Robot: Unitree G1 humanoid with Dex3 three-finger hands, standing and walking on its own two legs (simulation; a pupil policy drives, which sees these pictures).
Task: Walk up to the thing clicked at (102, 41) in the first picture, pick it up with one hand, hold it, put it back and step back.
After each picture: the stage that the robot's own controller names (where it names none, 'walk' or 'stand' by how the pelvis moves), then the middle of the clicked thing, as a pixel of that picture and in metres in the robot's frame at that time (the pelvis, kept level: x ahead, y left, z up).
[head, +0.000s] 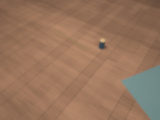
stand; (102, 44) +1.44 -0.23 -0.72
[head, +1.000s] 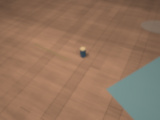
walk; (82, 52) +1.33 +0.10 -0.69
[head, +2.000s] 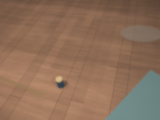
walk; (60, 82) +0.85 +0.29 -0.71
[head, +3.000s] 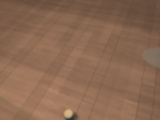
walk; (69, 116) +0.52 +0.18 -0.71
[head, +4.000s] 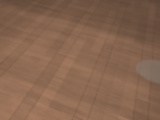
stand; out of the picture +0.38 +0.15 -0.71
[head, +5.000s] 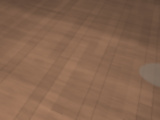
stand; out of the picture +0.37 +0.15 -0.72
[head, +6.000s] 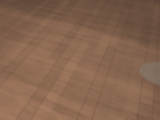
stand; out of the picture +0.38 +0.15 -0.73
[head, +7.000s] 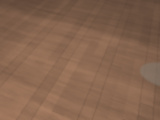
stand; out of the picture +0.36 +0.16 -0.73
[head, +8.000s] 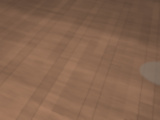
stand; out of the picture +0.36 +0.16 -0.73
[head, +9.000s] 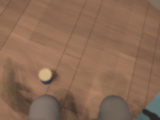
go down; (45, 76) +0.43 +0.16 -0.43
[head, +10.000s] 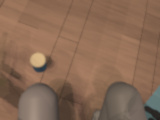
go down; (39, 63) +0.45 +0.18 -0.31
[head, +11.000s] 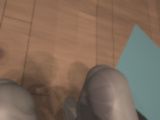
close in; out of the picture +0.44 +0.22 -0.23
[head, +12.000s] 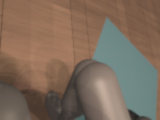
close; out of the picture +0.44 +0.24 -0.23
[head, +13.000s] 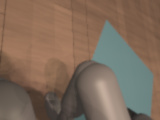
lift; out of the picture +0.43 +0.23 -0.23
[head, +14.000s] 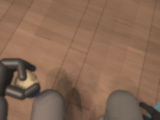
lift; (29, 86) +0.32 +0.20 -0.09
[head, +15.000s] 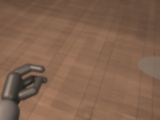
hold; out of the picture +0.39 +0.19 -0.70
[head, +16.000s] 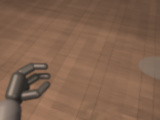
hold; out of the picture +0.38 +0.20 -0.71
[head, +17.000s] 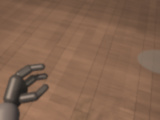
stand; out of the picture +0.39 +0.20 -0.70
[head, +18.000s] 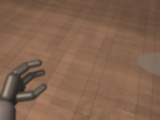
stand; out of the picture +0.39 +0.19 -0.69
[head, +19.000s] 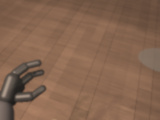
stand; out of the picture +0.39 +0.19 -0.69
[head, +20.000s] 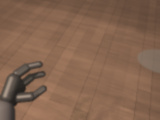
stand; out of the picture +0.39 +0.19 -0.70
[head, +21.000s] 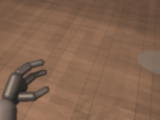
stand; out of the picture +0.39 +0.19 -0.69
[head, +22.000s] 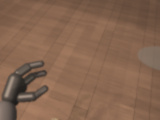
stand; out of the picture +0.39 +0.19 -0.69
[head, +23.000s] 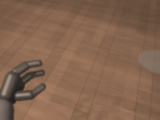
stand; out of the picture +0.39 +0.20 -0.70
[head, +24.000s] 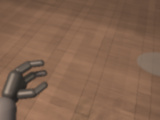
stand; out of the picture +0.38 +0.19 -0.71
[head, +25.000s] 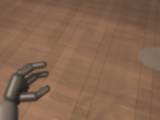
stand; out of the picture +0.39 +0.19 -0.69
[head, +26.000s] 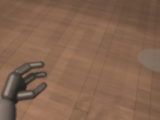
stand; out of the picture +0.39 +0.20 -0.70
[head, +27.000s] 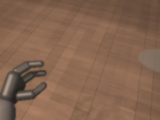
stand; out of the picture +0.38 +0.20 -0.70
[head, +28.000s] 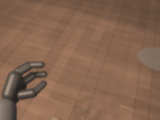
stand; out of the picture +0.39 +0.20 -0.70
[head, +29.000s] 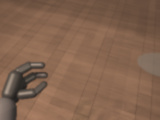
stand; out of the picture +0.38 +0.20 -0.70
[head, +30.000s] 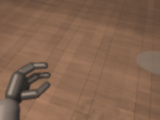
stand; out of the picture +0.39 +0.20 -0.70
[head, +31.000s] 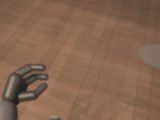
stand; out of the picture +0.39 +0.20 -0.69
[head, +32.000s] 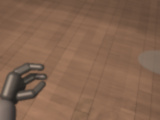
stand; out of the picture +0.39 +0.20 -0.70
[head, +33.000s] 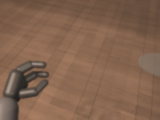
close; out of the picture +0.38 +0.20 -0.70
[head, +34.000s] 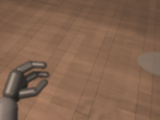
close; out of the picture +0.39 +0.20 -0.70
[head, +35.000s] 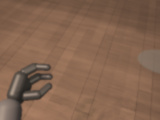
close; out of the picture +0.39 +0.20 -0.69
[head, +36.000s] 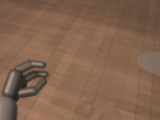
close; out of the picture +0.38 +0.21 -0.70
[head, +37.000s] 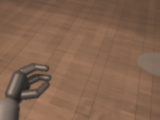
close; out of the picture +0.38 +0.20 -0.70
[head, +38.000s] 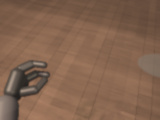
close; out of the picture +0.39 +0.21 -0.71
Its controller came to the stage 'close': yes
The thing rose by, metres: 0.29
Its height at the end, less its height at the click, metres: -0.02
